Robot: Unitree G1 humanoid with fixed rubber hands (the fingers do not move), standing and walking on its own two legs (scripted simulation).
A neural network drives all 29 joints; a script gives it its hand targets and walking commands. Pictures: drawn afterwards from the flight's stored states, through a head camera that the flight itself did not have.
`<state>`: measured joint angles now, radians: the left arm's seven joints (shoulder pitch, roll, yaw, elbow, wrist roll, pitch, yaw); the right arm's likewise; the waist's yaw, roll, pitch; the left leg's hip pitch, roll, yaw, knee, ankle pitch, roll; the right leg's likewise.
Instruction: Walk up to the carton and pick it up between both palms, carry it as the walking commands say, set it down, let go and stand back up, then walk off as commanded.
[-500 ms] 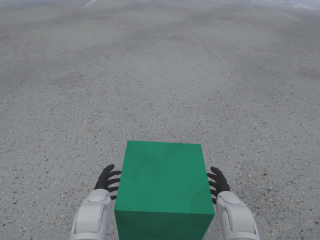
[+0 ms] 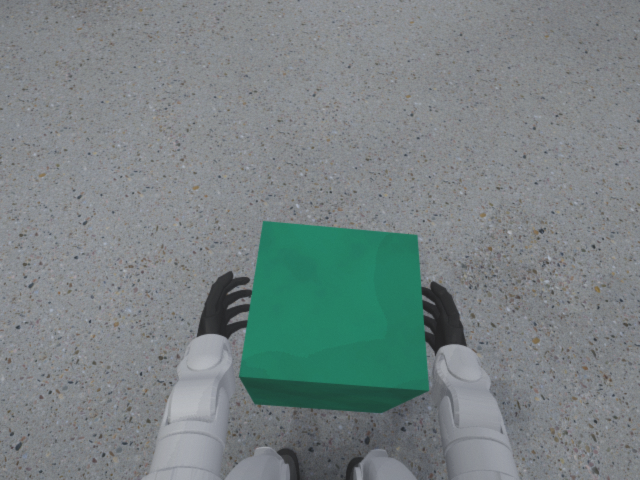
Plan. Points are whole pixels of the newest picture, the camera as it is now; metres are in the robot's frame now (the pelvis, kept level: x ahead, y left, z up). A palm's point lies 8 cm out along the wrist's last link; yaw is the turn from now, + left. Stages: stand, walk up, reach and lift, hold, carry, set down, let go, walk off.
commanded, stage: set down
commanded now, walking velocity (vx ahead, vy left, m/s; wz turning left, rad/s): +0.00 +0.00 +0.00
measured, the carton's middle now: (328, 327) +0.34 -0.02 -0.13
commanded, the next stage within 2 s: none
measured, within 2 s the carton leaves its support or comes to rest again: neither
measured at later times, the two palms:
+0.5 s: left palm (226, 353) +0.31 +0.14 -0.15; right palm (424, 359) +0.30 -0.16 -0.16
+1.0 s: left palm (240, 339) +0.35 +0.13 -0.24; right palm (410, 347) +0.34 -0.17 -0.24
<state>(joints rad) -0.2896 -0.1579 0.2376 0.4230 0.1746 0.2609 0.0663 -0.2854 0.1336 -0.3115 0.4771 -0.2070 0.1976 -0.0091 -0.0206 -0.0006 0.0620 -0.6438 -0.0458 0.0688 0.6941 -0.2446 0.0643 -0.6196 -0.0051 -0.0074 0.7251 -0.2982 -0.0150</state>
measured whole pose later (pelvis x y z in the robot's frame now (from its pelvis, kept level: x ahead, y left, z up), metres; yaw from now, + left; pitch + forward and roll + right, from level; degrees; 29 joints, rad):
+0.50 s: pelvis -0.05 +0.00 -0.06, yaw +0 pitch +24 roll -1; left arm -0.47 -0.03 0.14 0.54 0.02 0.06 0.16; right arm -0.48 0.01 -0.17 0.61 -0.12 0.03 -0.11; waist -0.02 0.01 0.08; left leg -1.14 -0.05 0.06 0.98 -0.27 0.07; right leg -1.11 0.00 -0.01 1.01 -0.32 -0.01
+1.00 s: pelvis -0.05 +0.00 -0.11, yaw +0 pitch +36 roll -1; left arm -0.65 0.05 0.10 0.57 -0.06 0.05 0.19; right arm -0.65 -0.06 -0.13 0.63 0.02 0.03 -0.16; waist -0.02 0.02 0.04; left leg -1.51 -0.05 0.05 1.21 -0.32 0.07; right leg -1.48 0.01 -0.01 1.24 -0.38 0.00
